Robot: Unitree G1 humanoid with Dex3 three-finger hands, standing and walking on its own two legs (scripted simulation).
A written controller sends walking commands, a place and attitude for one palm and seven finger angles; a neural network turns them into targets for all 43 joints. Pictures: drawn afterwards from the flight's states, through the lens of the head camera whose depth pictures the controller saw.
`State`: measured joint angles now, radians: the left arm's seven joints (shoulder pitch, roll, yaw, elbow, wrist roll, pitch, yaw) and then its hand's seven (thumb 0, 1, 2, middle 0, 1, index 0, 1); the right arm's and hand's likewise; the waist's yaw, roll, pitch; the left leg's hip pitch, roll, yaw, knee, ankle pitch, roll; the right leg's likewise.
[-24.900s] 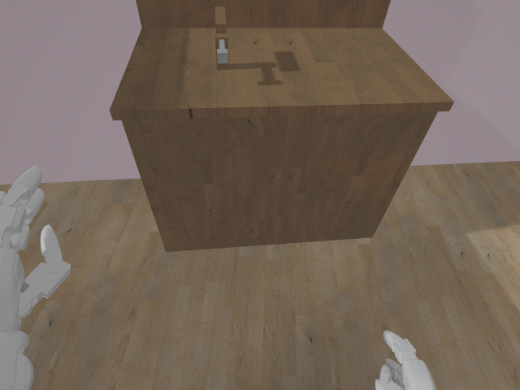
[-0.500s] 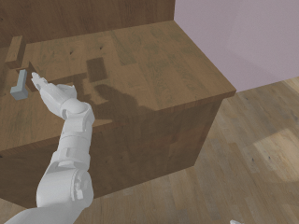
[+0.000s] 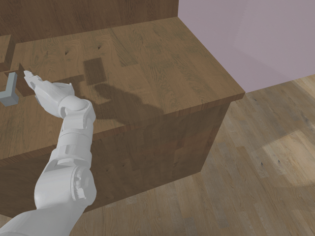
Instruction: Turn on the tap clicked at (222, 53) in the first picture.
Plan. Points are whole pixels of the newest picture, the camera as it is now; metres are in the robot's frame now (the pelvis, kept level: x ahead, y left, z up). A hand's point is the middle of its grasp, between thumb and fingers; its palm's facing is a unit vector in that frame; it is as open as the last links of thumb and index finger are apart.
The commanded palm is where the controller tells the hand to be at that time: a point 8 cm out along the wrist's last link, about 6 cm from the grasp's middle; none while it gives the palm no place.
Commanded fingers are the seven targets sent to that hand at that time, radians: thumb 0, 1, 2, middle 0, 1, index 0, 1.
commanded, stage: push the lever round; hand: left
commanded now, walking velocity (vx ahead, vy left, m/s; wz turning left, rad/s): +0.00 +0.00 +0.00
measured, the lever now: (8, 98) +0.43 +0.37 +0.13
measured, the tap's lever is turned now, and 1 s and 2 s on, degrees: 0 0 0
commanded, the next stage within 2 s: lift the hand up off the lever in 0.18 s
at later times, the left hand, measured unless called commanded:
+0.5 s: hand (72, 82) +0.48 +0.22 +0.13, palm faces +0.82 -0.56 -0.11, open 7.8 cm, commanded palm +0.42 +0.24 +0.14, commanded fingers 0.00 0.90 0.90 -0.15 -0.15 -0.15 -0.15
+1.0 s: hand (66, 79) +0.46 +0.22 +0.16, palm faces +0.82 -0.56 -0.10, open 7.8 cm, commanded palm +0.41 +0.24 +0.16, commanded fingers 0.00 0.90 0.90 -0.15 -0.15 -0.15 -0.15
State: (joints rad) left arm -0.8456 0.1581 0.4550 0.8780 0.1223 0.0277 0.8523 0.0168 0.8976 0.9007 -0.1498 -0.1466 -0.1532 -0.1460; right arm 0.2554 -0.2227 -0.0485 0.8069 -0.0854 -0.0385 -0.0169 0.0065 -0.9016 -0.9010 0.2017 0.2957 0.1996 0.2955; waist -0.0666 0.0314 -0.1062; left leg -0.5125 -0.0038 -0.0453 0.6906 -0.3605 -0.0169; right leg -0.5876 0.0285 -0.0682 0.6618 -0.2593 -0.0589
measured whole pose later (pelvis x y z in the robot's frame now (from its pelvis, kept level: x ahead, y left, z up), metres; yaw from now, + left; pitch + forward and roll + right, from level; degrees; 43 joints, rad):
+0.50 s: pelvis +0.00 +0.00 +0.00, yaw +0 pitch +11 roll +0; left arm -0.89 0.18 0.48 0.92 0.12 0.02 0.85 0.02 0.90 0.90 -0.15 -0.15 -0.15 -0.15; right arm 0.29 -0.22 -0.05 0.81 -0.09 -0.03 0.00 0.01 -0.90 -0.90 0.20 0.30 0.20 0.30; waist -0.08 0.04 -0.11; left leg -0.52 0.00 -0.04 0.68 -0.36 -0.01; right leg -0.59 0.03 -0.06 0.65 -0.25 -0.06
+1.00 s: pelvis +0.00 +0.00 +0.01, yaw +0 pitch +8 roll +0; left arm -0.85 0.13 0.44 0.82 0.11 0.11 0.85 0.02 0.90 0.90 -0.15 -0.15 -0.15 -0.15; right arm 0.23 -0.22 -0.04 0.81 -0.08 -0.04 -0.02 0.01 -0.90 -0.90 0.20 0.30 0.20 0.30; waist -0.05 0.04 -0.10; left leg -0.43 -0.01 -0.04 0.63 -0.34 -0.01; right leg -0.51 0.03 -0.06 0.60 -0.24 -0.05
